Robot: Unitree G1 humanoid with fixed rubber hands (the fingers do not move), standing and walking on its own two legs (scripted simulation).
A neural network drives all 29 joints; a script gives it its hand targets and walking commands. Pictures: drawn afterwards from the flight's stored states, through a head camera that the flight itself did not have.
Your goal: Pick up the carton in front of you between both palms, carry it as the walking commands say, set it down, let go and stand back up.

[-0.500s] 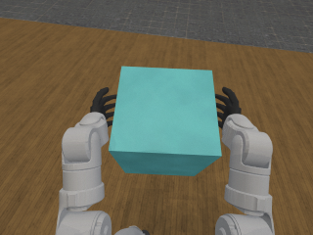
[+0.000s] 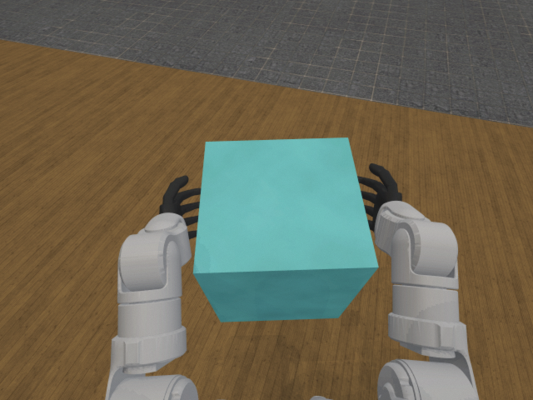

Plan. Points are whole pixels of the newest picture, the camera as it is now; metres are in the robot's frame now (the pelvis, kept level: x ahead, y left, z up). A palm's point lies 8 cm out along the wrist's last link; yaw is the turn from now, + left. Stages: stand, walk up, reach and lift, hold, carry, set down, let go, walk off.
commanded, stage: carry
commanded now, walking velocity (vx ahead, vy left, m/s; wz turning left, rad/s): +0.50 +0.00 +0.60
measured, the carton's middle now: (278, 238) +0.36 -0.01 +0.02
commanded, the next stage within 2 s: none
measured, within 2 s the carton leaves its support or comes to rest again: neither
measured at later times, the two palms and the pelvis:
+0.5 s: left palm (161, 116) +0.61 +0.22 +0.08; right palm (310, 103) +0.63 -0.08 +0.09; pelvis +0.29 +0.03 -0.02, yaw +4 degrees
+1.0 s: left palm (235, 61) +0.92 +0.09 +0.03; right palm (346, 65) +0.88 -0.21 +0.03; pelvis +0.57 -0.01 -0.07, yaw -12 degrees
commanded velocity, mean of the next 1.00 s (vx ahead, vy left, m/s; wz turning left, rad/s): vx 0.50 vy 0.00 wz -0.41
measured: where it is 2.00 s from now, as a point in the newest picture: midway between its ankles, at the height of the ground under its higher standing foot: (298, 216)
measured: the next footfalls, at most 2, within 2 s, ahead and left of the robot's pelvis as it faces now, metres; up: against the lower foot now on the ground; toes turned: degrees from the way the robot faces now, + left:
left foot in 0.38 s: +0.35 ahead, +0.09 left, -0.02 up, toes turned +11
right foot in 0.88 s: +0.65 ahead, -0.04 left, -0.07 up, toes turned -11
